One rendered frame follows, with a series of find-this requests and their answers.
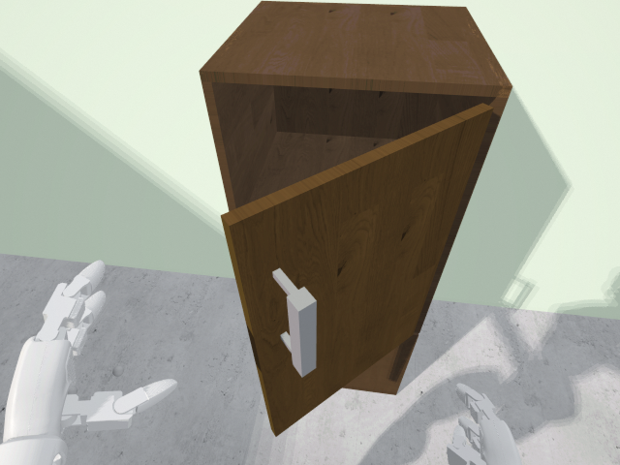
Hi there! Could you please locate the robot right hand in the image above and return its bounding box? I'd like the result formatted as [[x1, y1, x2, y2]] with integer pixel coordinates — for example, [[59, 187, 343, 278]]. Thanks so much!
[[447, 384, 522, 465]]

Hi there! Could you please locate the handle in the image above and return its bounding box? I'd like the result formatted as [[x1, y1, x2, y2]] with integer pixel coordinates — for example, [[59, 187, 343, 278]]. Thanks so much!
[[272, 268, 317, 378]]

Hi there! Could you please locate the robot left hand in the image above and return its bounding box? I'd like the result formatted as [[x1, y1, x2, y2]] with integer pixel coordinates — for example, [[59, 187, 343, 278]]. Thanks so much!
[[3, 260, 177, 443]]

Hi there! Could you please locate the cupboard door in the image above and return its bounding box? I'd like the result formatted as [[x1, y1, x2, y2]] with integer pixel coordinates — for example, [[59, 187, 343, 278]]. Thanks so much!
[[221, 103, 494, 437]]

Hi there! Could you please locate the left robot forearm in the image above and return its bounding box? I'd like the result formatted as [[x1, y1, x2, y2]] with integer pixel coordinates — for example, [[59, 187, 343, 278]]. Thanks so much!
[[0, 435, 68, 465]]

